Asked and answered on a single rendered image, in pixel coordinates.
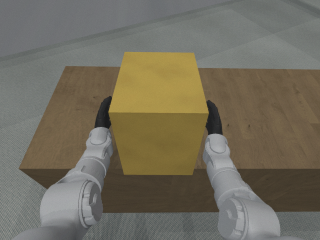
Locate robot right upper arm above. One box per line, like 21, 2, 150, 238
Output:
217, 196, 305, 240

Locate robot left forearm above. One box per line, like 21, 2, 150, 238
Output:
40, 127, 114, 223

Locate robot left upper arm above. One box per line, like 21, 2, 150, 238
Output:
12, 180, 103, 240

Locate carton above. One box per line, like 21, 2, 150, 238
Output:
108, 52, 209, 175

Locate pedestal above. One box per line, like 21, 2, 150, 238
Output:
18, 66, 320, 213

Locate left robot hand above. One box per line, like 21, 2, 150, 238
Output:
94, 96, 112, 129

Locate right robot hand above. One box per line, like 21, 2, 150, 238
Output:
205, 100, 223, 135

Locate robot right forearm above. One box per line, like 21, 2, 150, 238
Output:
202, 133, 281, 233

